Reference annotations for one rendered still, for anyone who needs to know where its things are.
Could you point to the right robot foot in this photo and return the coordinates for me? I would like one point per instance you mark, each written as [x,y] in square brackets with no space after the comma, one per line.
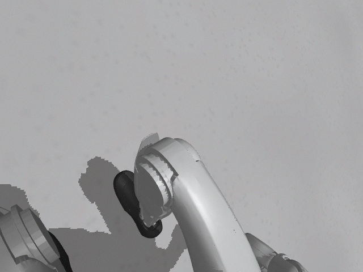
[124,188]

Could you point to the right robot hand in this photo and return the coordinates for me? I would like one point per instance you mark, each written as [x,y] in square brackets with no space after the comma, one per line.
[262,251]

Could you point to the left robot foot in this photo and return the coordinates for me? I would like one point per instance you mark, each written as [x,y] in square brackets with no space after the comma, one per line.
[63,255]

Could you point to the right robot arm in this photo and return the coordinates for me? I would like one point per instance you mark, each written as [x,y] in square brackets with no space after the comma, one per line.
[283,263]

